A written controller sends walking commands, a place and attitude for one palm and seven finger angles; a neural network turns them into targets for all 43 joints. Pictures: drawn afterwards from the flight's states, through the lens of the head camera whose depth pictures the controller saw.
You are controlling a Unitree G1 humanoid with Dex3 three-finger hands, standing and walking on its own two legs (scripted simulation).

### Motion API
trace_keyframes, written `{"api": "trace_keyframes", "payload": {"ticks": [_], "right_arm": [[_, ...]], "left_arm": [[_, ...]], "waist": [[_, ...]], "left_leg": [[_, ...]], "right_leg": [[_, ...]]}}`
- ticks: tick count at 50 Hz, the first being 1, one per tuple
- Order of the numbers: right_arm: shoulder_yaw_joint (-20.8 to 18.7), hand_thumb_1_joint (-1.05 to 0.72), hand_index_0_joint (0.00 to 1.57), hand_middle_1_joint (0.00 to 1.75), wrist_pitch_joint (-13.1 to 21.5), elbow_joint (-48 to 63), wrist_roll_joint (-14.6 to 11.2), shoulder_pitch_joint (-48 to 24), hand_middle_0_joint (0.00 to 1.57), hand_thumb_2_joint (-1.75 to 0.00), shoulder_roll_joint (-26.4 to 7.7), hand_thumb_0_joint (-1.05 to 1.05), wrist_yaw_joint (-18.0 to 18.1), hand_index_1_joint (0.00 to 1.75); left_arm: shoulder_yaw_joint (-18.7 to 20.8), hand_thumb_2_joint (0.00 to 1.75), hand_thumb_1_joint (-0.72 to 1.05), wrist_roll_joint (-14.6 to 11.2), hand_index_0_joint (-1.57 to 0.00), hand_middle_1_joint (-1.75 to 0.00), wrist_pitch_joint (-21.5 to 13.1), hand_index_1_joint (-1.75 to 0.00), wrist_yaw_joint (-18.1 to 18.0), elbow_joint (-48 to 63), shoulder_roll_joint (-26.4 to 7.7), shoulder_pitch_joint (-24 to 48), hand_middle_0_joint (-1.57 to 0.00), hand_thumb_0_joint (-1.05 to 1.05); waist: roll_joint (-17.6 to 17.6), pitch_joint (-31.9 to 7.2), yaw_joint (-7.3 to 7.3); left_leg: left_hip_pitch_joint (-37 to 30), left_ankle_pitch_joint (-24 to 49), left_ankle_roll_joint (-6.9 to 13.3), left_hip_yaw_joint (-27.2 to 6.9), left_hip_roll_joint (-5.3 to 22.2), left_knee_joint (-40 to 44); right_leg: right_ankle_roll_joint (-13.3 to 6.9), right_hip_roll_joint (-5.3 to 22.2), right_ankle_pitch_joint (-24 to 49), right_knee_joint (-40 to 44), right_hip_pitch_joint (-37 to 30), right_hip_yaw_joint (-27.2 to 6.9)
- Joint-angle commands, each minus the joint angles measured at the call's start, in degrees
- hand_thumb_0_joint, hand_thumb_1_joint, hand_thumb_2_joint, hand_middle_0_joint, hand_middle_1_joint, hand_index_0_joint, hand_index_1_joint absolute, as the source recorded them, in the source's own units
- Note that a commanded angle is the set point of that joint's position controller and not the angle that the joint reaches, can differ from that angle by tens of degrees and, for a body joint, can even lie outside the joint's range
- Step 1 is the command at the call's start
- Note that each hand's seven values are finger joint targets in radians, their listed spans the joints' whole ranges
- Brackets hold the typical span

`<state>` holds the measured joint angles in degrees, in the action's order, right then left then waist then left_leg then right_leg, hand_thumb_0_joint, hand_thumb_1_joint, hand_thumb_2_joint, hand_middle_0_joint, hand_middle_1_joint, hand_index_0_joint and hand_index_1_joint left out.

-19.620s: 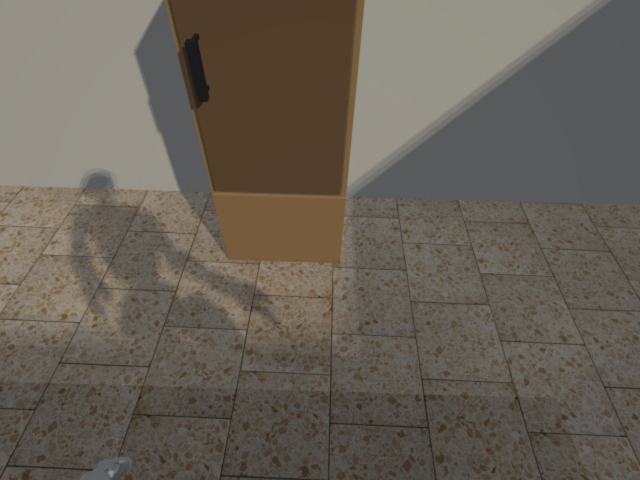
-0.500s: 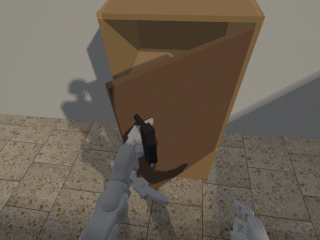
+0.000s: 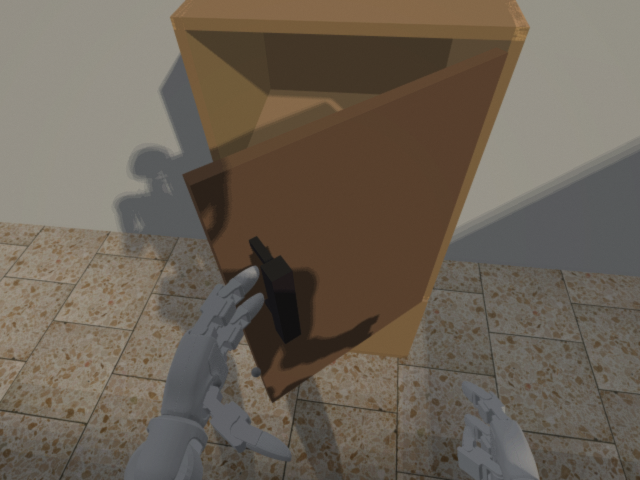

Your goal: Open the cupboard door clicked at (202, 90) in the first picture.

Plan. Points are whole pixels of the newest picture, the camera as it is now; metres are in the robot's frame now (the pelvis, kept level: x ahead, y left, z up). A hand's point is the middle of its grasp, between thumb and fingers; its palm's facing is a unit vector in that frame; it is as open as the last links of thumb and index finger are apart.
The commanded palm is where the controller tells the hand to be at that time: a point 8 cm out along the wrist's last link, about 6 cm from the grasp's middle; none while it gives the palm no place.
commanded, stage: slide the hand sideways off the handle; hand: left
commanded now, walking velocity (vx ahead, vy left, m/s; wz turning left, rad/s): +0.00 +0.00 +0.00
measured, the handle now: (273, 291) +0.32 +0.08 +0.08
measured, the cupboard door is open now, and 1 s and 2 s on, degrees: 41 41 41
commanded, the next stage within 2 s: draw the hand back to the body in 0.40 s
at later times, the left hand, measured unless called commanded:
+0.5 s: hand (202, 408) +0.18 +0.13 +0.08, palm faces -0.09 -1.00 -0.03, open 16.3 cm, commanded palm +0.16 +0.19 +0.08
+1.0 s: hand (129, 394) +0.18 +0.19 +0.12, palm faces -0.04 -1.00 -0.09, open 16.2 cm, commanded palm +0.15 +0.25 +0.14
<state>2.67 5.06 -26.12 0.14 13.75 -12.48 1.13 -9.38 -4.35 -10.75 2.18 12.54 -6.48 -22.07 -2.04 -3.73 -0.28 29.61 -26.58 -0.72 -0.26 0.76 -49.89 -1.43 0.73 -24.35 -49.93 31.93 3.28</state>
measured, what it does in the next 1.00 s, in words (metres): stands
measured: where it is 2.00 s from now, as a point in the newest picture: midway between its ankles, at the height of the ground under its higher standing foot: outside the picture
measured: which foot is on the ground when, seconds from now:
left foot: down 0.00-1.00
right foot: down 0.00-1.00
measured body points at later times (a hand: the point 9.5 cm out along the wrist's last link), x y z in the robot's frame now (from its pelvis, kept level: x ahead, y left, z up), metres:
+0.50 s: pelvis +0.00 +0.00 -0.01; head +0.03 -0.02 +0.44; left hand +0.18 +0.19 +0.08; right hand +0.18 -0.23 -0.08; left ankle -0.01 +0.13 -0.70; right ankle +0.01 -0.10 -0.70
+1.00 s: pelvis +0.00 +0.02 +0.00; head -0.01 +0.01 +0.45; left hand +0.18 +0.24 +0.13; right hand +0.19 -0.19 -0.05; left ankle -0.01 +0.13 -0.70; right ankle +0.01 -0.10 -0.70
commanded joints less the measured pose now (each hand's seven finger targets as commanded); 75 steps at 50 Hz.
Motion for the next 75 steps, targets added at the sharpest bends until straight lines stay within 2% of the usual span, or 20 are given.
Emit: {"api": "trace_keyframes", "payload": {"ticks": [1,4,9,11,16,19,23,31,37,39,45,50,51,52,53,55,60,67,70,75], "right_arm": [[-2.7,-0.9,0.2,0.3,3.5,9.6,-0.4,-2.8,0.2,-0.9,-5.1,0.0,0.6,0.3],[-2.9,-0.9,0.2,0.3,3.9,9.9,-0.5,-2.9,0.2,-0.9,-5.3,0.0,0.7,0.3],[-3.1,-0.9,0.2,0.3,4.3,10.0,-0.8,-2.7,0.2,-0.9,-5.5,0.0,1.2,0.3],[-3.2,-0.9,0.2,0.3,4.7,9.7,-0.8,-2.6,0.2,-0.9,-5.6,0.0,1.5,0.3],[-3.6,-0.9,0.2,0.3,6.0,10.1,-1.3,-2.3,0.2,-0.9,-5.9,0.0,1.5,0.3],[-3.5,-0.9,0.2,0.3,6.9,9.8,-1.3,-2.2,0.2,-0.9,-6.6,0.0,1.9,0.3],[-3.6,-0.9,0.2,0.3,8.3,9.7,-1.4,-1.8,0.2,-0.9,-7.0,0.0,2.2,0.3],[-3.3,-0.9,0.2,0.3,8.1,11.0,-2.0,-2.9,0.2,-0.9,-5.7,0.0,2.4,0.3],[-2.3,-0.9,0.2,0.3,8.6,10.4,-2.4,-3.7,0.2,-0.9,-6.3,0.0,2.7,0.3],[-2.3,-0.9,0.2,0.3,8.9,9.7,-2.4,-4.0,0.2,-0.9,-6.8,0.0,3.1,0.3],[-1.7,-0.9,0.2,0.3,10.2,9.0,-2.6,-4.5,0.2,-0.9,-6.7,0.0,3.6,0.3],[-1.5,-0.9,0.2,0.3,11.3,7.5,-2.8,-4.7,0.2,-0.9,-6.9,0.0,3.7,0.3],[-2.1,-0.9,0.2,0.3,10.4,7.6,-1.7,-4.4,0.2,-0.9,-6.1,0.0,5.1,0.3],[-1.7,-0.9,0.2,0.3,10.0,7.2,-1.1,-4.0,0.2,-0.9,-5.1,0.0,5.4,0.3],[-1.6,-0.9,0.2,0.3,9.6,7.0,-1.2,-3.8,0.2,-0.9,-5.2,0.0,5.3,0.3],[-1.7,-0.9,0.2,0.3,8.9,5.7,-1.1,-4.3,0.2,-0.9,-5.3,0.0,5.1,0.3],[-1.6,-0.9,0.2,0.3,8.3,4.2,-0.4,-6.0,0.2,-0.9,-5.9,0.0,5.2,0.3],[-1.8,-0.9,0.2,0.3,8.4,1.8,0.0,-7.2,0.2,-0.9,-5.8,0.0,5.0,0.3],[-2.0,-0.9,0.2,0.3,8.1,0.8,0.1,-7.6,0.2,-0.9,-5.8,0.0,4.6,0.3],[-2.7,-0.9,0.2,0.3,6.9,-0.2,0.2,-8.4,0.2,-0.9,-6.1,0.0,4.1,0.3]], "left_arm": [[7.0,0.3,-0.5,-1.7,-0.15,-0.3,-4.1,-0.3,0.4,13.4,-3.8,1.0,-0.15,0.0],[8.3,0.3,-0.5,-2.4,-0.15,-0.3,-4.6,-0.3,1.4,14.7,-4.8,-1.6,-0.15,0.0],[12.3,0.3,-0.5,-4.8,-0.15,-0.3,-5.2,-0.3,3.8,14.1,-7.1,-5.3,-0.15,0.0],[14.3,0.3,-0.5,-5.8,-0.15,-0.3,-6.0,-0.3,4.9,14.2,-8.2,-5.6,-0.15,0.0],[12.9,0.3,-0.5,-7.6,-0.15,-0.3,-7.8,-0.3,7.9,16.3,-7.0,-9.0,-0.15,0.0],[11.2,0.3,-0.5,-8.0,-0.15,-0.3,-8.4,-0.3,9.9,17.2,-7.6,-5.2,-0.15,0.0],[9.7,0.3,-0.5,-7.8,-0.15,-0.3,-8.9,-0.3,10.8,17.2,-7.3,-2.8,-0.15,0.0],[15.2,0.3,-0.5,-6.7,-0.15,-0.3,-4.4,-0.3,5.5,21.0,-10.5,-6.3,-0.15,0.0],[13.9,0.3,-0.5,-8.5,-0.15,-0.3,-0.9,-0.3,7.5,21.7,-9.3,-5.2,-0.15,0.0],[15.3,0.3,-0.5,-9.0,-0.15,-0.3,0.2,-0.3,8.7,20.7,-10.7,-4.9,-0.15,0.0],[19.7,0.3,-0.5,-10.6,-0.15,-0.3,1.8,-0.3,10.4,24.1,-13.6,-3.1,-0.15,0.0],[22.2,0.37,-0.32,-12.0,-0.16,-0.3,2.9,-0.3,11.2,23.9,-14.7,-2.2,-0.16,0.0],[24.4,0.39,-0.29,-3.0,-0.16,-0.3,2.8,-0.3,2.0,29.5,-22.8,-1.0,-0.16,0.0],[21.8,0.4,-0.26,-2.0,-0.16,-0.3,4.2,-0.3,-1.8,26.8,-16.8,-6.1,-0.16,0.0],[20.4,0.42,-0.22,-1.5,-0.16,-0.3,5.0,-0.3,-3.4,25.8,-14.8,-7.8,-0.16,0.0],[20.2,0.45,-0.15,0.3,-0.16,-0.3,5.4,-0.3,-5.7,26.3,-14.9,-8.0,-0.16,0.0],[21.4,0.52,0.02,2.2,-0.17,-0.3,4.8,-0.3,-8.8,26.7,-16.8,-4.8,-0.17,0.0],[25.8,0.63,0.27,2.9,-0.18,-0.3,4.0,-0.3,-10.5,26.9,-19.2,-4.8,-0.18,0.0],[27.1,0.68,0.37,3.0,-0.18,-0.3,3.9,-0.3,-10.5,26.2,-19.5,-5.0,-0.18,0.0],[30.0,0.75,0.55,2.5,-0.19,-0.3,3.9,-0.3,-10.2,23.5,-20.3,-4.5,-0.19,0.0]], "waist": [[4.5,-10.0,-0.56],[3.1,-10.7,-1.01],[7.2,-9.0,-0.86],[6.3,-9.3,-0.94],[4.3,-10.3,-0.51],[4.5,-8.1,1.22],[2.5,-7.8,1.58],[1.6,-11.0,-1.79],[1.5,-5.3,-0.39],[4.1,-4.0,-0.32],[-2.2,-5.4,-1.61],[-0.5,-5.0,-1.6],[0.4,-4.8,-4.1],[0.4,-1.6,-2.84],[2.2,-0.6,-2.46],[-1.2,-1.1,-2.54],[-1.9,0.3,-2.34],[-0.9,-1.8,-3.26],[-3.1,-1.0,-3.48],[-0.2,0.2,-3.71]], "left_leg": [[0.4,14.4,1.5,0.1,-2.0,5.7],[0.7,15.5,1.5,0.2,-2.2,5.1],[3.6,13.5,1.4,0.3,-2.3,3.7],[4.3,12.8,1.2,0.3,-2.4,3.0],[3.5,14.2,1.3,0.0,-2.3,2.4],[4.8,12.0,1.5,-0.3,-2.2,1.4],[4.4,9.8,1.6,-0.9,-2.0,1.0],[1.6,10.9,1.4,-1.4,-1.6,4.9],[0.7,8.9,1.6,-1.5,-1.3,7.1],[0.5,8.5,1.8,-1.9,-1.0,7.5],[-3.2,10.0,1.4,-2.3,-1.1,9.6],[-5.2,12.4,1.3,-2.7,-0.9,10.9],[-5.0,11.8,1.5,-1.7,-0.2,13.7],[-5.5,11.1,1.3,-1.3,-0.4,14.5],[-5.7,11.0,1.1,-1.5,-0.3,14.9],[-8.4,14.1,1.2,-1.0,0.0,15.9],[-12.5,15.0,1.3,-1.3,0.4,20.3],[-17.8,23.6,0.8,-1.5,1.0,24.5],[-19.5,28.8,0.2,-1.2,1.2,25.4],[-21.1,31.3,0.4,-0.4,1.5,27.0]], "right_leg": [[0.4,-0.4,18.3,7.4,-9.6,-2.2],[0.3,-0.3,20.0,7.0,-10.3,-2.7],[1.3,0.2,19.8,8.1,-10.8,-4.7],[1.5,0.6,19.1,8.1,-10.8,-5.7],[1.4,0.2,20.4,6.7,-9.5,-4.3],[1.5,0.3,15.8,7.6,-6.8,-5.0],[0.9,-0.2,9.3,6.9,-3.2,-3.8],[0.2,-0.9,9.6,5.9,-6.9,-1.0],[0.7,-1.2,8.0,8.9,-6.0,-0.4],[0.7,-1.3,6.9,10.0,-6.4,-0.6],[0.4,-1.3,8.3,10.5,-8.6,0.3],[0.5,-1.6,11.4,11.8,-10.7,1.0],[-0.2,-0.7,10.7,14.9,-13.6,-2.1],[-0.1,-0.4,9.7,16.3,-12.8,-1.7],[0.0,-0.4,9.5,16.7,-12.5,-1.3],[0.0,-0.1,12.3,17.5,-14.9,-1.3],[0.1,-0.1,12.2,20.7,-17.9,-0.9],[0.2,-0.2,17.5,22.9,-23.7,-0.4],[0.1,-0.1,20.2,23.8,-25.2,-0.5],[0.3,-0.3,23.0,25.9,-27.2,-0.7]]}}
